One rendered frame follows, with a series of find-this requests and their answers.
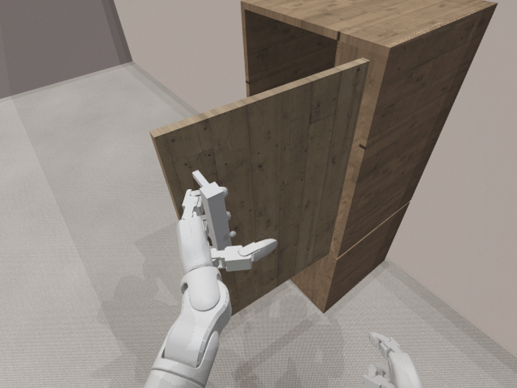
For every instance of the handle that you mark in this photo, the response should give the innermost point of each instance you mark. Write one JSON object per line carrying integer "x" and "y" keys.
{"x": 215, "y": 211}

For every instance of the right robot hand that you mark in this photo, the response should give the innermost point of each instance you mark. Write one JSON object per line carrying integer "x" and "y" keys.
{"x": 401, "y": 372}

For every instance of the left robot hand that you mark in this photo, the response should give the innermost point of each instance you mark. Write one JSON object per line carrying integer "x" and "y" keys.
{"x": 194, "y": 247}

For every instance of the robot left forearm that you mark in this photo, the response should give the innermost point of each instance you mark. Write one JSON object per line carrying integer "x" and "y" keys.
{"x": 187, "y": 354}

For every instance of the cupboard door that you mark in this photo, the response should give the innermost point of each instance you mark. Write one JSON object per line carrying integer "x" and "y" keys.
{"x": 283, "y": 156}

